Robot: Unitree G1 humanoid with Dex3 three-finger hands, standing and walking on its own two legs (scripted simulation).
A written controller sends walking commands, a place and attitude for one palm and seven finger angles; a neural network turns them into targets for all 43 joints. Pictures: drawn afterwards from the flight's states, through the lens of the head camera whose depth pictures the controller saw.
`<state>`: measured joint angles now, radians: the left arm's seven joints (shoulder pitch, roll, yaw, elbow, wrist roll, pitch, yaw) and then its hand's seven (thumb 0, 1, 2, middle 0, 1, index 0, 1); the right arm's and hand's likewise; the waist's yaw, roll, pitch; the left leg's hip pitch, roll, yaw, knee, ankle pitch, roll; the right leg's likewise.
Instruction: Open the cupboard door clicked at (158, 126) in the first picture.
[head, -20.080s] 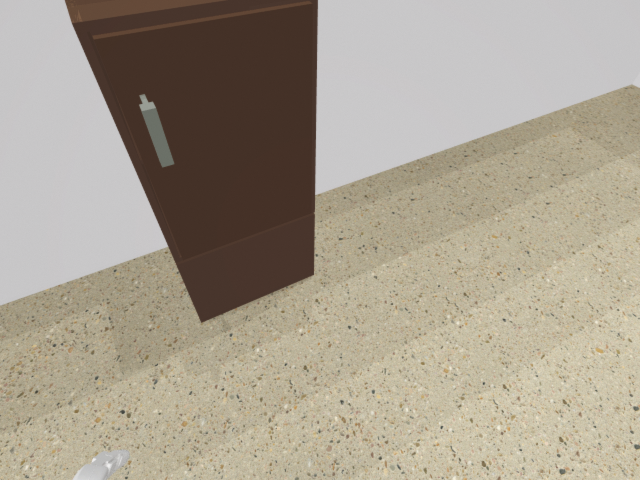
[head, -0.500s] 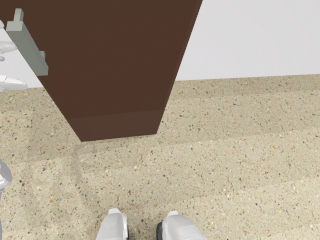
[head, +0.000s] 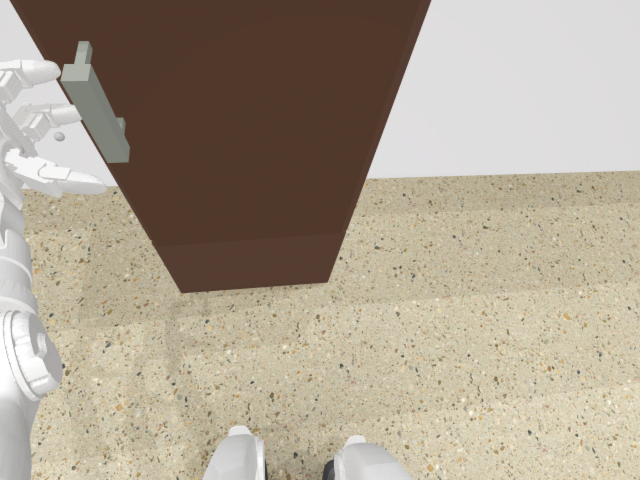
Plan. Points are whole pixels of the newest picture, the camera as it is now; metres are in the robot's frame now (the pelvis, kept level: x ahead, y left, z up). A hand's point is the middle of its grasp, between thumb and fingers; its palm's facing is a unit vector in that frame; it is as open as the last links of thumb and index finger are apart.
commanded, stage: slide the fingers in behind the handle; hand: left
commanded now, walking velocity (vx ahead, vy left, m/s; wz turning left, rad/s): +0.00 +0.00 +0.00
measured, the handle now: (102, 105) +0.54 +0.24 +0.09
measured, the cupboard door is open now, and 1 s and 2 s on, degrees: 1 0 0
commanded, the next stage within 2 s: close the thumb around the handle in 1.06 s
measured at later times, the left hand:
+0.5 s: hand (113, 131) +0.50 +0.22 +0.09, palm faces +0.08 -1.00 +0.00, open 14.1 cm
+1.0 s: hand (118, 133) +0.50 +0.22 +0.09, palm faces +0.08 -1.00 -0.01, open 14.1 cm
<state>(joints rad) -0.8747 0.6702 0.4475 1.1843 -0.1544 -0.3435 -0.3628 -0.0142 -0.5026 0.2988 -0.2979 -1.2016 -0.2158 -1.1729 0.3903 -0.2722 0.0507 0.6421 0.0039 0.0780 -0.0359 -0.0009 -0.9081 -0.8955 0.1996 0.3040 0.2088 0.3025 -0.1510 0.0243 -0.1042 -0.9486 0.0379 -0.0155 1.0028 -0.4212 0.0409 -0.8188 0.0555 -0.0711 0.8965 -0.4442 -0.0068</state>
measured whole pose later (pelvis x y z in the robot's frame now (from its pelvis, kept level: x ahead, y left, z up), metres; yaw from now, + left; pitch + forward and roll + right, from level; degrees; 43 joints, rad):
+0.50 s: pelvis +0.00 +0.00 +0.00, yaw +0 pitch +21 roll -4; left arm -0.90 0.58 0.42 1.18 -0.11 -0.36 -0.26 -0.01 -0.50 0.30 -0.30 -1.20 -0.28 -1.21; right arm 0.39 -0.27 0.05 0.64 -0.01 0.05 -0.02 0.00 -0.91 -0.90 0.20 0.30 0.21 0.30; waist -0.17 0.03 -0.11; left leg -0.95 0.04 0.00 1.00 -0.42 0.04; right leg -0.84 0.05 -0.06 0.92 -0.45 -0.01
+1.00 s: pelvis +0.00 -0.01 +0.00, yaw -1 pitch +20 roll -4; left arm -0.87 0.58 0.43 1.17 -0.12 -0.37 -0.28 -0.01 -0.50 0.30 -0.29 -1.20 -0.29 -1.20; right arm 0.40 -0.28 0.03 0.64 0.01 0.07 -0.02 0.00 -0.91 -0.90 0.20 0.30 0.21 0.30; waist -0.16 0.03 -0.11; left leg -0.92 0.05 0.00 0.99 -0.42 0.03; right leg -0.82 0.06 -0.05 0.92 -0.45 -0.02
